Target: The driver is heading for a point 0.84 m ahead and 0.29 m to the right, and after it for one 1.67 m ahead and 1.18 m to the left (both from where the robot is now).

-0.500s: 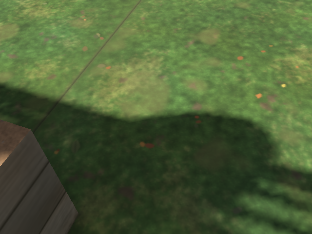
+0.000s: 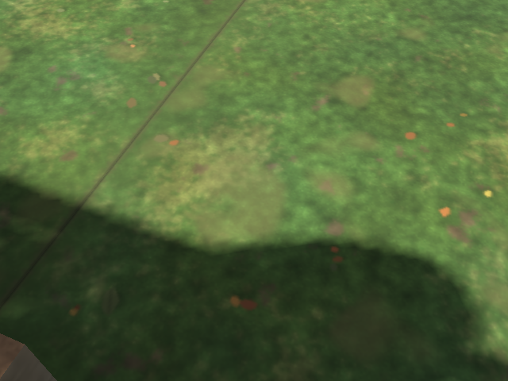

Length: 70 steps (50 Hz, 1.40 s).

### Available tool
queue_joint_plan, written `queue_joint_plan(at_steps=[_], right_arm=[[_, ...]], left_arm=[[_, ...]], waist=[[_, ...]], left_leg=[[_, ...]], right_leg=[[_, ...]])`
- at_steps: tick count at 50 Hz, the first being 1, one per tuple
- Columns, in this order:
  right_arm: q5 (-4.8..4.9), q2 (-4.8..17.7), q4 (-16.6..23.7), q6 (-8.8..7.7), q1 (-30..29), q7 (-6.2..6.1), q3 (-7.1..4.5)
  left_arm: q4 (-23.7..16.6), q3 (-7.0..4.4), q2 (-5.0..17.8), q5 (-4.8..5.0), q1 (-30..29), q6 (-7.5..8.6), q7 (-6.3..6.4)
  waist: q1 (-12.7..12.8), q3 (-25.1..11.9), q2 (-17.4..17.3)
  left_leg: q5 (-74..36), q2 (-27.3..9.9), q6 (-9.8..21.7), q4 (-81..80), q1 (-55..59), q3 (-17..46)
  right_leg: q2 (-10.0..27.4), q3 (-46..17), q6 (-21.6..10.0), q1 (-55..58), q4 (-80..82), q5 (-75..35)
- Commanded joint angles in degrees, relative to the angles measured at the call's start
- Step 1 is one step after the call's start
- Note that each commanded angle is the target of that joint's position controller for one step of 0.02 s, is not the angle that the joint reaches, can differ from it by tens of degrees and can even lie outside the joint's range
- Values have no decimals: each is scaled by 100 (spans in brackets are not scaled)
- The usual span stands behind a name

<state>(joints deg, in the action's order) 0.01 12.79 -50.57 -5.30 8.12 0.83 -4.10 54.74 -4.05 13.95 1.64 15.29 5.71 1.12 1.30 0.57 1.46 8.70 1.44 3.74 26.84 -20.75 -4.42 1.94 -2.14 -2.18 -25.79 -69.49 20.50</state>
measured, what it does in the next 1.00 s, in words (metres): walks ahead, turning right: right foot, then left foot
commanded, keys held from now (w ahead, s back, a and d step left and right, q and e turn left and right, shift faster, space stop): w+e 0.88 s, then w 0.12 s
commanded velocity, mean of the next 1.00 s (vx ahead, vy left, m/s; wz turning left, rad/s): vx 0.50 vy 0.00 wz -0.48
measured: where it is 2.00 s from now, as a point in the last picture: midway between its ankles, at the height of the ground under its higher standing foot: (360, 304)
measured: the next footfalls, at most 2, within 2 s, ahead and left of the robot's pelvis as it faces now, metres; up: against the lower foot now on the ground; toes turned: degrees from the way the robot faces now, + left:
right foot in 0.46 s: +0.38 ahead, -0.19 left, +0.00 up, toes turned -16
left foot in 0.94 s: +0.72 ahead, -0.12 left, +0.00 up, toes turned -33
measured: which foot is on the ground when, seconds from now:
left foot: down 0.00-0.44, up 0.46-0.92, down 0.94-1.00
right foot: up 0.00-0.44, down 0.46-0.96, up 0.98-1.00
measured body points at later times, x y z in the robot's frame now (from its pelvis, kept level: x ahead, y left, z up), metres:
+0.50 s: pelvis +0.26 -0.08 -0.02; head +0.31 -0.09 +0.42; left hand +0.51 +0.12 -0.12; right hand +0.23 -0.36 -0.16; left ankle +0.08 +0.09 -0.67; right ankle +0.34 -0.17 -0.74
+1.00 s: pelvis +0.55 -0.15 -0.01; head +0.58 -0.16 +0.44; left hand +0.73 +0.07 -0.14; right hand +0.61 -0.47 -0.09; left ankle +0.69 -0.10 -0.74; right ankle +0.36 -0.18 -0.68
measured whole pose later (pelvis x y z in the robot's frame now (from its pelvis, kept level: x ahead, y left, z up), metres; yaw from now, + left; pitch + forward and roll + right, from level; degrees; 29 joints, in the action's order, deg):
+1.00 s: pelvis +0.55 -0.15 -0.01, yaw -32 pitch +3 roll +1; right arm -0.5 13.9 -43.1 -8.2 2.2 1.2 -3.6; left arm 45.5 -4.9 15.7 1.7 20.6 2.7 1.0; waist 2.7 0.7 2.0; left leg 7.4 2.8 1.9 31.0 -26.0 0.1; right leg -6.1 -11.5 -3.1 -13.4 -55.9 28.6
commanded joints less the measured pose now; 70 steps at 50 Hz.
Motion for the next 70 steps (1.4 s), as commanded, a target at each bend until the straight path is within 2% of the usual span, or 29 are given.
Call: queue_joint_plan(at_steps=[1,10,17,20,22,23,24,25,26,27,29,32,37,42,45,46,47,48,49,50,51,53,55,58,61,65,68,69,70], right_arm=[[-108,417,158,-148,34,-13,-106],[-75,769,-126,-109,540,-231,-154],[69,990,-307,88,1087,-309,-227],[97,1228,-193,181,886,-317,-293],[147,1362,-117,236,615,-348,-306],[70,1260,-21,173,665,-368,-277],[-158,259,282,1,1183,-234,12],[89,621,416,-313,716,-138,2],[283,876,573,-438,43,-94,-58],[219,847,595,-479,-105,-120,-33],[32,930,538,-357,11,-162,-133],[-43,778,711,-156,31,-163,-136],[-104,455,1010,-130,-969,-109,2],[17,688,1306,-217,-1490,-7,-60],[32,907,1156,-348,-960,18,-151],[-44,1057,978,-392,-364,8,-222],[-132,1277,846,-395,533,-8,-298],[-226,1705,669,-337,1390,-21,-418],[-25,1358,547,-294,1446,36,-355],[70,921,636,-246,1082,12,-242],[28,763,712,-178,713,-14,-171],[-30,593,653,-128,353,-26,-50],[-39,570,542,-148,384,-9,-21],[27,866,402,-140,504,-40,-73],[98,1063,278,-18,680,-82,-105],[182,1122,111,128,1064,-137,-99],[217,1134,213,180,864,-187,-109],[114,863,367,142,831,-184,-32],[30,357,402,109,1556,-154,127]], left_arm=[[-344,-179,374,6,121,-54,84],[-756,-150,236,-31,-827,-204,-103],[-1441,9,85,6,-1997,-220,-291],[-1519,-108,357,-4,-1624,-319,-371],[-1225,-347,783,8,-252,-355,-384],[-992,-545,1235,-5,654,-366,-292],[-969,-623,1872,29,611,-314,-261],[-1125,-487,1464,-87,991,-275,-245],[-1101,-393,1099,-135,793,-230,-222],[-1183,-331,884,-65,347,-180,-224],[-1347,-224,590,-50,-298,-138,-229],[-1368,-242,759,-24,-233,-103,-168],[-1337,-306,922,2,177,-154,-26],[-1192,-293,849,37,632,-208,-19],[-1251,-306,870,-5,509,-271,41],[-1307,-254,734,-40,415,-264,19],[-1441,-170,548,-134,258,-236,-16],[-1439,-79,216,-34,1171,-179,-27],[-1315,-83,492,54,1501,-166,-9],[-1339,-169,876,63,919,-190,-5],[-1480,-162,909,3,342,-204,2],[-1672,-188,756,-112,-98,-181,-15],[-1692,-140,528,-82,40,-180,-60],[-1917,-45,325,-151,-424,-161,-58],[-2033,38,145,-186,-836,-109,-85],[-2176,-35,367,-155,-1274,-90,-137],[-2012,-175,661,-253,-651,-70,-76],[-1993,-271,1026,-346,-172,-73,2],[-2067,-296,1302,-445,143,-176,72]], waist=[[55,-449,-446],[-127,30,-419],[-601,518,-436],[-268,164,-850],[565,-544,-837],[930,-1045,-417],[168,-1548,1308],[524,-2473,937],[655,-1688,680],[414,-1173,87],[-72,-647,-197],[-283,-391,-150],[111,-128,322],[329,-91,437],[-22,-191,650],[-280,-554,669],[-750,-1239,312],[-605,-2150,-1364],[-540,-2235,-1869],[-660,-1250,-1178],[-636,-641,-678],[-338,-49,-547],[-194,-116,-732],[-221,-14,-571],[-297,-130,-555],[-376,-265,-723],[19,-557,-648],[177,-1052,-241],[38,-1896,1133]], left_leg=[[-384,-1652,758,-1641,1153,1723],[-1648,-1458,449,-1858,1464,73],[-2192,-1845,361,-1488,2728,-421],[-4415,-1810,251,-620,2795,-723],[-5384,-1632,57,1205,2412,-887],[-3775,-1375,-202,2833,1080,-871],[1954,-163,-566,4944,-1689,-430],[2408,46,-481,5634,-2301,934],[1910,-266,-323,5638,-2879,1009],[1428,-569,-227,5131,-2737,992],[1037,-866,-292,4295,-1881,974],[825,-869,-511,3533,-1690,856],[-1152,-382,-644,1118,-1224,596],[-1268,-134,-517,135,-839,770],[-722,-96,-269,-163,-353,719],[-852,-105,-75,-174,530,656],[-996,-747,276,118,2008,1209],[-399,-2086,1292,-106,4183,3583],[866,-2552,1563,-773,4361,5099],[1507,-2334,1314,-893,3626,4409],[1401,-2071,1103,-1026,2758,3603],[521,-1591,914,-1378,1528,2661],[-63,-1401,901,-1569,1167,2205],[-1313,-1352,1000,-1710,986,1714],[-2836,-1056,798,-1433,758,1111],[-2735,-1092,579,-852,1178,1312],[-2123,-803,205,79,921,1466],[-1048,-404,-65,1094,250,1277],[2545,161,-433,2915,-1175,869]], right_leg=[[620,-472,-27,-1125,-40,-563],[392,-497,70,-1833,1868,-2675],[322,350,-112,-2086,3167,-2063],[-113,899,-399,-976,3226,-1010],[-558,1030,-763,950,3752,-1198],[-183,144,-1041,2721,3906,-1531],[1380,-3030,-2130,4782,4238,-1243],[1763,-4504,-2383,5296,5188,-666],[1561,-3616,-2004,4921,5265,-1240],[1312,-2818,-1746,4034,5241,-1684],[931,-1963,-1538,2475,5459,-2429],[785,-1667,-1556,1778,5683,-2883],[164,-995,-1178,1158,5583,-2649],[408,-1723,-986,1686,5137,-1752],[530,-2033,-860,2120,4455,-2330],[287,-1866,-734,2049,3864,-3069],[-5,-1536,-541,1362,2552,-2810],[-852,-938,-74,-563,387,-438],[-735,-1075,-14,-1500,-485,1293],[-432,-1067,10,-1966,-874,884],[-168,-772,1,-1946,-794,407],[186,-546,-8,-1558,-50,-115],[327,-339,17,-1223,405,-255],[415,-109,166,-1218,1468,-782],[87,118,304,-396,2760,-1648],[-234,-12,240,37,3723,-2140],[-230,26,-4,1380,4607,-2885],[548,-508,-285,2544,4338,-4647],[2232,-1839,-1157,4136,3905,-6822]])
Keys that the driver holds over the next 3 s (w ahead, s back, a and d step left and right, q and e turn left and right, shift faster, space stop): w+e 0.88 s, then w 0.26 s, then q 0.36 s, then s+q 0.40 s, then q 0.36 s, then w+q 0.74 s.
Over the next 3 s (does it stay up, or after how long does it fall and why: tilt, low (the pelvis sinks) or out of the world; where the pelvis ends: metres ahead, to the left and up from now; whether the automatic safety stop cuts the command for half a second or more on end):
stays up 0.74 -0.10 0.01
